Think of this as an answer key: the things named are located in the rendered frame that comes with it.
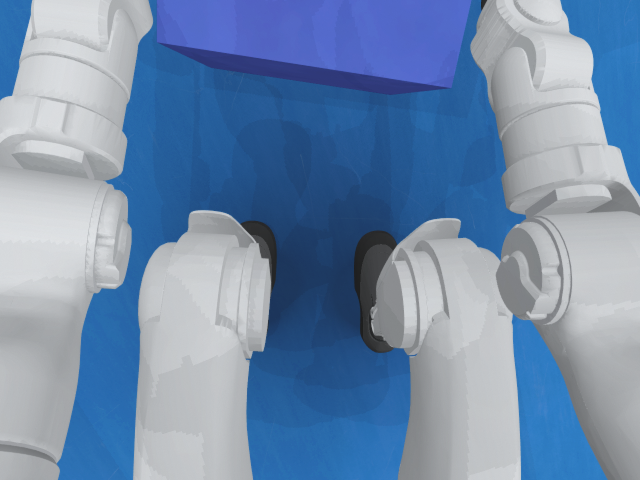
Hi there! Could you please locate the right robot forearm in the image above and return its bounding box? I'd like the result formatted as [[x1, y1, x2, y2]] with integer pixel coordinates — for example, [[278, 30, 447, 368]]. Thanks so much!
[[470, 0, 640, 219]]

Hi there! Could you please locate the robot right shin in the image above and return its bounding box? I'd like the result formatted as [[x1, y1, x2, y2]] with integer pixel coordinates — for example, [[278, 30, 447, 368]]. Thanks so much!
[[370, 218, 513, 348]]

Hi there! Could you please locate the left robot thigh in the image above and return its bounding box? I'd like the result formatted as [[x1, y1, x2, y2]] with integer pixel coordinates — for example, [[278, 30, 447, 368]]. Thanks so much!
[[133, 232, 271, 480]]

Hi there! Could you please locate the robot right upper arm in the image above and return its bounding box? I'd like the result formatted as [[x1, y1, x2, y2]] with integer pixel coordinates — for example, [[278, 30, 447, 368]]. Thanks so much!
[[496, 211, 640, 480]]

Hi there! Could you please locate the left robot forearm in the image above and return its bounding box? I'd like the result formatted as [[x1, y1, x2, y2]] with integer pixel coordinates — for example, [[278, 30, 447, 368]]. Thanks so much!
[[0, 0, 153, 181]]

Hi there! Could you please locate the robot left upper arm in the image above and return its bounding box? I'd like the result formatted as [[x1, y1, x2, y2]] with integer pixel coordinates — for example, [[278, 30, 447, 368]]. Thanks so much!
[[0, 165, 132, 480]]

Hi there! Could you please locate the carton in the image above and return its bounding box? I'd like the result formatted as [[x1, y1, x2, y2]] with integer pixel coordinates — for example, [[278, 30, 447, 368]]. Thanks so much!
[[157, 0, 471, 95]]

